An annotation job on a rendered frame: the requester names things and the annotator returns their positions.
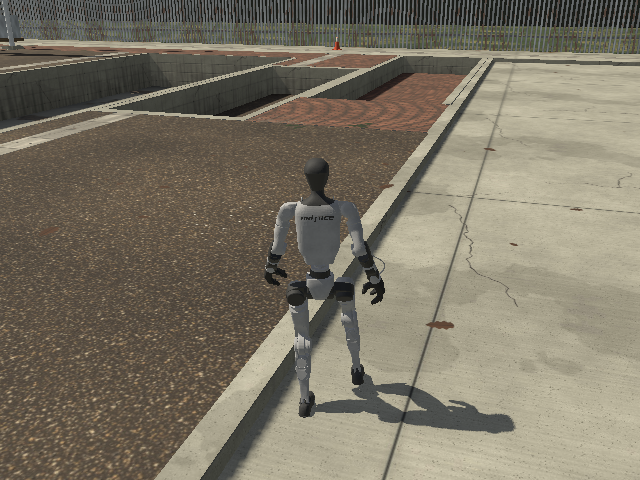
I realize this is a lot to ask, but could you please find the left robot upper arm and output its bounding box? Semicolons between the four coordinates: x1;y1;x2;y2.
271;202;297;255

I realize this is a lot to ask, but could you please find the robot right forearm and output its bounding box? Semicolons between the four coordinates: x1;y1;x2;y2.
358;241;381;284

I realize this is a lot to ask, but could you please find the right robot hand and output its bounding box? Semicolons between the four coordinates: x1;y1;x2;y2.
362;278;385;305

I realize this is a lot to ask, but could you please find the robot head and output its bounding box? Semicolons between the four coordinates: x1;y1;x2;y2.
300;158;335;206

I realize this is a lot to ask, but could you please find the left robot hand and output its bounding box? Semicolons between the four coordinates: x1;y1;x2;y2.
264;268;287;286

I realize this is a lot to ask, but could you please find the right robot thigh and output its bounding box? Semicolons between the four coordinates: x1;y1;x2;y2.
334;277;356;328

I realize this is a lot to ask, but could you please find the robot left forearm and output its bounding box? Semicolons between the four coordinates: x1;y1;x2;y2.
265;240;282;273

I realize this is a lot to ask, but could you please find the right robot upper arm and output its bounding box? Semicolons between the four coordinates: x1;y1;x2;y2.
338;201;367;257

